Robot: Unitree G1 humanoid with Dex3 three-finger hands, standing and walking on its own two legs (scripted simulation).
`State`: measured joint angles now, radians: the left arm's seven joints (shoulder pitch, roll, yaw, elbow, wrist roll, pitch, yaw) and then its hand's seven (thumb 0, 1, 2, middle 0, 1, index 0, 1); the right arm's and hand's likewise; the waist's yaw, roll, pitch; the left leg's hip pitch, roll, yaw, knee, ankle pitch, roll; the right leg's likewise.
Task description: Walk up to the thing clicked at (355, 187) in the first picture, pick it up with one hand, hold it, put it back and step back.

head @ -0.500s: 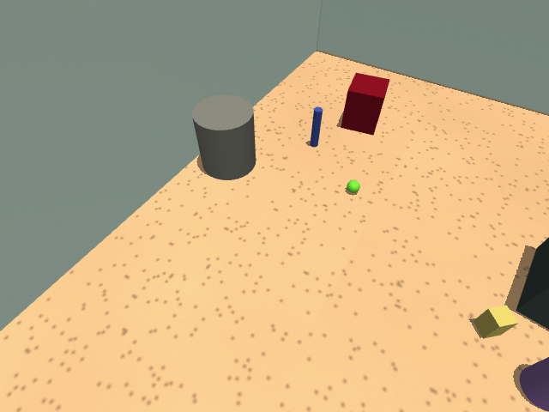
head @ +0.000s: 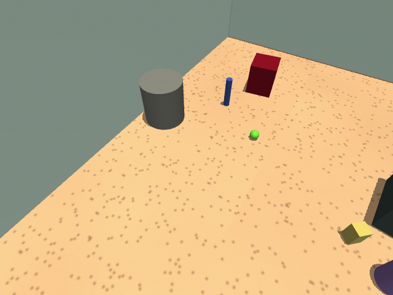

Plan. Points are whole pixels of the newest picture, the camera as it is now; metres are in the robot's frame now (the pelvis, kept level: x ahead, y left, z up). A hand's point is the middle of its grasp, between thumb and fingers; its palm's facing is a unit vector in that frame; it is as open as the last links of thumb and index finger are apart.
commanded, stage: stand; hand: left
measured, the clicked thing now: (254, 134) +1.21 -0.38 -0.75
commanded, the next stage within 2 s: walk up in 0.62 s
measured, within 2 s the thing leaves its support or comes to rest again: neither
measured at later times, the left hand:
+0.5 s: hand out of the picture +0.07 +0.25 -0.16, palm faces -0.01 -0.94 -0.33, open 7.4 cm
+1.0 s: hand (121, 266) +0.21 +0.19 -0.15, palm faces -0.20 -0.89 -0.42, open 7.4 cm
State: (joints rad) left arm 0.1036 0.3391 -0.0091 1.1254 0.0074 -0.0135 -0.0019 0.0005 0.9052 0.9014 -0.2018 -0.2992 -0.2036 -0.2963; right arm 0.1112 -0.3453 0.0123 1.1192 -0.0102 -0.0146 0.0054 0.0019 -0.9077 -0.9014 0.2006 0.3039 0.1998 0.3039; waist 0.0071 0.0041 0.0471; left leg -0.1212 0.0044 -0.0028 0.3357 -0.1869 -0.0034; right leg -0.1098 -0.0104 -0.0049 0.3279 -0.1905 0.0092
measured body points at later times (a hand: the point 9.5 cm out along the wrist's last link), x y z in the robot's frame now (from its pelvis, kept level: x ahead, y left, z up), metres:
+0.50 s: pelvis +0.00 +0.00 +0.00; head +0.02 +0.00 +0.45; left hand +0.08 +0.30 -0.13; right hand +0.08 -0.29 -0.13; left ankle +0.00 +0.12 -0.75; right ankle -0.01 -0.12 -0.75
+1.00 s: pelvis +0.07 -0.09 -0.04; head +0.07 -0.11 +0.41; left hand +0.22 +0.24 -0.12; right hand +0.06 -0.45 -0.15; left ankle +0.00 +0.10 -0.72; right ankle +0.11 -0.23 -0.75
